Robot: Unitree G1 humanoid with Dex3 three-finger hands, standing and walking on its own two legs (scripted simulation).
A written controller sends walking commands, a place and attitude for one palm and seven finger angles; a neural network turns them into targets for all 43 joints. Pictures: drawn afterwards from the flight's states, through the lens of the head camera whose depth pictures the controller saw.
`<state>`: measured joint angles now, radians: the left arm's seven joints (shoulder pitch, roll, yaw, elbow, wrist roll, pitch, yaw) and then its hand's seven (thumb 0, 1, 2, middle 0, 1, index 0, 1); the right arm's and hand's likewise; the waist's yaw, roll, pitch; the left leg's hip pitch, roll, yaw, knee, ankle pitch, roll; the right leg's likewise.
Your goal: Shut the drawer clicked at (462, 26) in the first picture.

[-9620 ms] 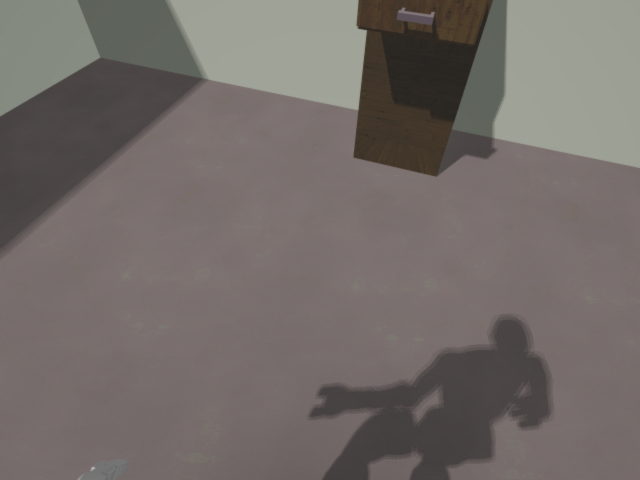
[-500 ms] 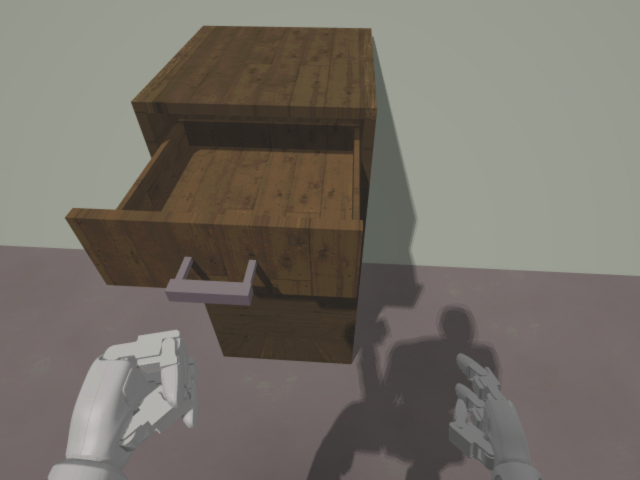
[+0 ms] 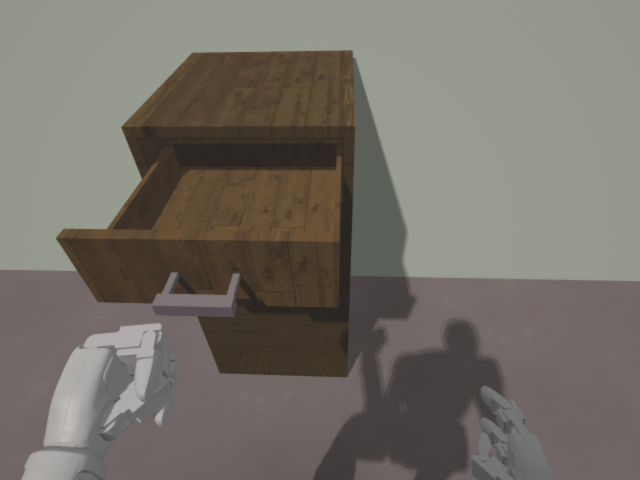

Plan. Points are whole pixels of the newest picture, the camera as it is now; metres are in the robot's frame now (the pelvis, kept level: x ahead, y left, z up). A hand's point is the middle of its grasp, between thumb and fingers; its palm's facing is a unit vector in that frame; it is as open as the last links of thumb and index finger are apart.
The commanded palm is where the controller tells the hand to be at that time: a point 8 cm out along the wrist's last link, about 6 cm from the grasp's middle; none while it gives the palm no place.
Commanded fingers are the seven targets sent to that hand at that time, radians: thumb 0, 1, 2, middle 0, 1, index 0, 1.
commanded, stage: raise the hand and make a fist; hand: left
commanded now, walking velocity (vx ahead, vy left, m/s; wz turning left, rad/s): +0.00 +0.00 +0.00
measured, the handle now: (199, 292) +0.34 +0.21 +0.06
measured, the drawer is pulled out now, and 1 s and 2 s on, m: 0.28 0.28 0.28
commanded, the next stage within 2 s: bring the fist close to the handle in 0.12 s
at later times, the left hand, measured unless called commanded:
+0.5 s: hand (182, 377) +0.19 +0.16 +0.13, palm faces +0.06 -1.00 -0.05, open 3.3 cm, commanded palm +0.16 +0.21 +0.14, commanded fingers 0.00 0.90 0.90 -1.40 -1.60 -1.40 -1.60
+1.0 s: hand (214, 360) +0.23 +0.15 +0.08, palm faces +0.04 -1.00 -0.04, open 3.3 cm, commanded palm +0.21 +0.20 +0.09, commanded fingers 0.00 0.90 0.90 -1.40 -1.60 -1.40 -1.60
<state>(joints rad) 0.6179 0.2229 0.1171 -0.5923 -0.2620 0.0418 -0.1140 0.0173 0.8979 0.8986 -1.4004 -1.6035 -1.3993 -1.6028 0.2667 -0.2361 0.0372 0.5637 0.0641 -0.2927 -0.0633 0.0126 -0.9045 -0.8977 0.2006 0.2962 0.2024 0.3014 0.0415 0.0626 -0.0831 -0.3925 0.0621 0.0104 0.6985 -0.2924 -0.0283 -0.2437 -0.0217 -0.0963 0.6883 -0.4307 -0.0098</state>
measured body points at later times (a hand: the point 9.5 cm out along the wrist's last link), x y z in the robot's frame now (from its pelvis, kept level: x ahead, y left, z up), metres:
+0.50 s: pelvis +0.02 -0.01 +0.00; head -0.01 -0.04 +0.45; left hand +0.18 +0.21 +0.13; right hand +0.22 -0.22 -0.05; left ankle +0.05 +0.14 -0.72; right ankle -0.04 -0.11 -0.72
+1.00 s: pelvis +0.01 +0.00 -0.01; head +0.02 -0.02 +0.44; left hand +0.22 +0.20 +0.09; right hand +0.18 -0.23 -0.09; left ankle +0.05 +0.14 -0.72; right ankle -0.04 -0.11 -0.72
